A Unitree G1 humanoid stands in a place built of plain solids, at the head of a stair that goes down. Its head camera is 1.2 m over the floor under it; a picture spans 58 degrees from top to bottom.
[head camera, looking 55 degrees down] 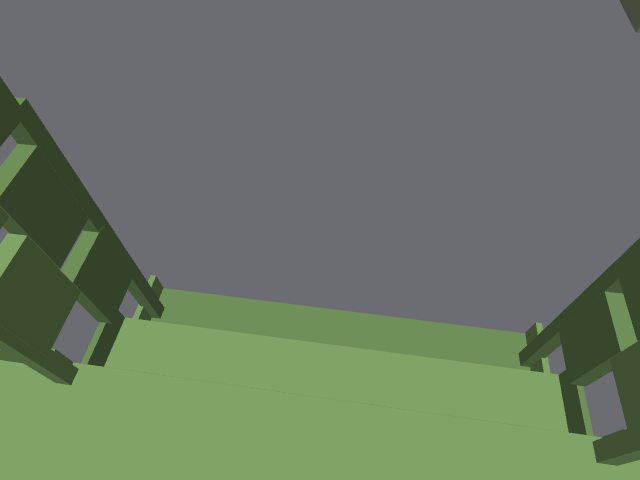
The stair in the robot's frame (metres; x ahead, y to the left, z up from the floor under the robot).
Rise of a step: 0.19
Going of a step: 0.22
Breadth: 1.50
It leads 8 degrees to the right of straight ahead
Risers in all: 3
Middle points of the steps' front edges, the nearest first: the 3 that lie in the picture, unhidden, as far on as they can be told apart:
0.32 -0.01 0.00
0.55 -0.04 -0.19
0.77 -0.07 -0.38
